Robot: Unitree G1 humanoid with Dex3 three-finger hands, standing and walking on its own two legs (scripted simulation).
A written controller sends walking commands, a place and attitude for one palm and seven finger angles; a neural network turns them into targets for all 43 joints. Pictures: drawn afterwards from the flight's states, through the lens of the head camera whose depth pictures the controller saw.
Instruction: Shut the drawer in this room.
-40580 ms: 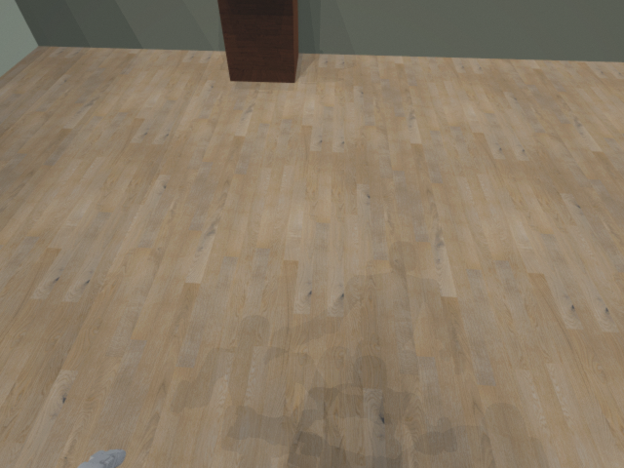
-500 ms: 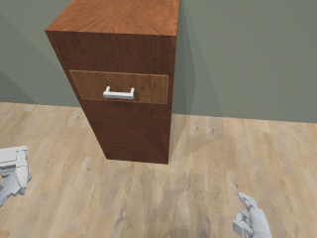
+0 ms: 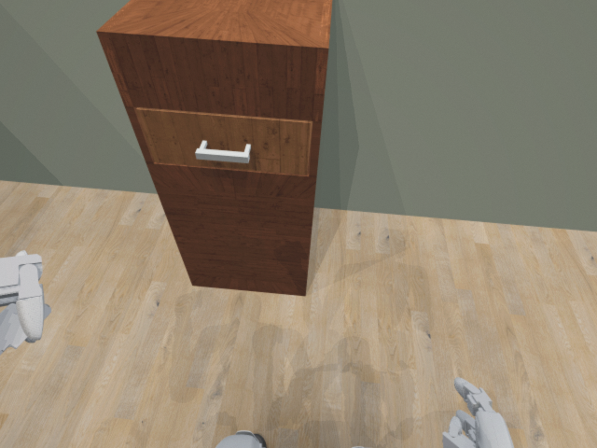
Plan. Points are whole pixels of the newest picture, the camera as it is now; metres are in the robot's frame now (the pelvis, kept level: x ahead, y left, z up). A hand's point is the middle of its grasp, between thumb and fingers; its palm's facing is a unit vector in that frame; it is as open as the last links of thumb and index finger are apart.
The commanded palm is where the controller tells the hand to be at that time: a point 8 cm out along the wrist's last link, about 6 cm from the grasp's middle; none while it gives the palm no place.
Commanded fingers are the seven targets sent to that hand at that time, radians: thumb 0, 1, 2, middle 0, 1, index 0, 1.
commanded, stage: step back with the hand held close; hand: left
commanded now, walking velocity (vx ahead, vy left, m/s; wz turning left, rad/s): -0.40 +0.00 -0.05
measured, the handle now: (224, 151) +0.73 +0.18 -0.06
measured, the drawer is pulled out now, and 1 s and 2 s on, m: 0.00 0.00 0.00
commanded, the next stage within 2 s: stop stepping back and stand still in 0.18 s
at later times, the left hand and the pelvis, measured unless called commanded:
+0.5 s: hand out of the picture +0.07 +0.22 +0.18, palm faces +0.36 -0.81 -0.46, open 3.3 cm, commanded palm +0.02 +0.26 +0.19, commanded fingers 0.00 0.90 0.90 -1.40 -1.60 -1.40 -1.60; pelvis -0.12 -0.01 +0.00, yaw -1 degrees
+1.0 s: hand out of the picture +0.04 +0.21 +0.18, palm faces +0.36 -0.83 -0.44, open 3.3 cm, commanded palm -0.01 +0.26 +0.19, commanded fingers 0.00 0.90 0.90 -1.40 -1.60 -1.40 -1.60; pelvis -0.15 -0.02 +0.01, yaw -1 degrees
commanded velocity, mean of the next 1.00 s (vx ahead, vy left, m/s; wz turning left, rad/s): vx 0.00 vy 0.00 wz -0.03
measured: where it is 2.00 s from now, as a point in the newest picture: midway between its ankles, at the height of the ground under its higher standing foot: outside the picture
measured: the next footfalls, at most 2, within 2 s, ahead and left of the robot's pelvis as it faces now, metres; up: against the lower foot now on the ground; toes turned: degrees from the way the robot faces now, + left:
right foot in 0.04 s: +0.05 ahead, -0.13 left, +0.00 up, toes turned +6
left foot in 0.24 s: +0.05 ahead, +0.11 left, +0.00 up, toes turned +2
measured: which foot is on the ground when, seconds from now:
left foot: down 0.00-0.08, up 0.10-0.22, down 0.24-0.48, up 0.50-0.64, down 0.66-1.00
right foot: up 0.00-0.02, down 0.04-0.24, up 0.26-0.46, down 0.48-1.00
